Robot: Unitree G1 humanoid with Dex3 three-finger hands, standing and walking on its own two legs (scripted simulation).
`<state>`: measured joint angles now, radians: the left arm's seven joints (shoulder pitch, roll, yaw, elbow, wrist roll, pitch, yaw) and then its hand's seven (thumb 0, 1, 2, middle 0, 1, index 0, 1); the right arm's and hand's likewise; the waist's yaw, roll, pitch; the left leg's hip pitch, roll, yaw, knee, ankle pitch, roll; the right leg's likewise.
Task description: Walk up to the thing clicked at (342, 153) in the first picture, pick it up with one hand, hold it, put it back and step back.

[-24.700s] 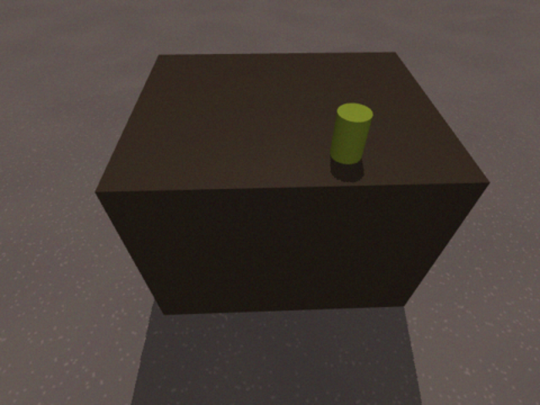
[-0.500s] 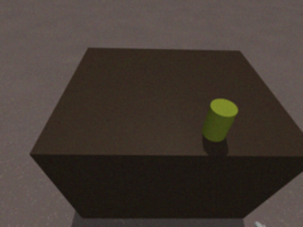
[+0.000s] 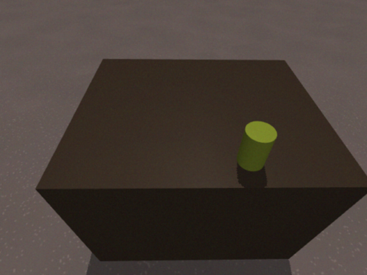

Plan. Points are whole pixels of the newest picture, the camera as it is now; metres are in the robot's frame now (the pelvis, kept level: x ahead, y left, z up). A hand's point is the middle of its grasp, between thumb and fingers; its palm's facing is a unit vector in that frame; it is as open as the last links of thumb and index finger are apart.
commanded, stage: home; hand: right
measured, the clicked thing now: (255, 146) +0.48 -0.21 -0.01
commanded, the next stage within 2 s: stand in 1.10 s
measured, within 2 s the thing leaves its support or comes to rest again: neither
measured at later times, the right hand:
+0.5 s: hand out of the picture +0.07 -0.26 -0.15, palm faces -0.05 +0.93 -0.36, open 17.3 cm
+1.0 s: hand out of the picture +0.06 -0.26 -0.15, palm faces -0.04 +0.94 -0.35, open 17.2 cm
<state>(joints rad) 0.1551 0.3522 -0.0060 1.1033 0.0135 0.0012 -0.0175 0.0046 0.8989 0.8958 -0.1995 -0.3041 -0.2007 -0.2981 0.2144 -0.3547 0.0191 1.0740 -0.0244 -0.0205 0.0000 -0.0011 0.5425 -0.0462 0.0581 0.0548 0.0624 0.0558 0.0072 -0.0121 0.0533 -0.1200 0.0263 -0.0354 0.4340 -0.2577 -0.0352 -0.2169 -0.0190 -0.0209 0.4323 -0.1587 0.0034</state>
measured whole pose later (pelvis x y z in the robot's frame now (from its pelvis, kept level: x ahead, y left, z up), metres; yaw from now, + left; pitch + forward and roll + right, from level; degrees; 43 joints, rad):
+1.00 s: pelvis +0.01 +0.00 +0.01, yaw +0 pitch -3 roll +0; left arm 0.11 0.35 0.00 1.16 0.01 0.00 -0.01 0.00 0.90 0.90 -0.20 -0.30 -0.20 -0.30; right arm 0.16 -0.36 0.01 1.13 -0.02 -0.01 0.00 0.00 0.49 -0.08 0.06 0.06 0.07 0.07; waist 0.01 0.00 0.06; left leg -0.06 0.04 -0.03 0.34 -0.22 -0.04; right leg -0.17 -0.01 -0.02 0.35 -0.13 0.00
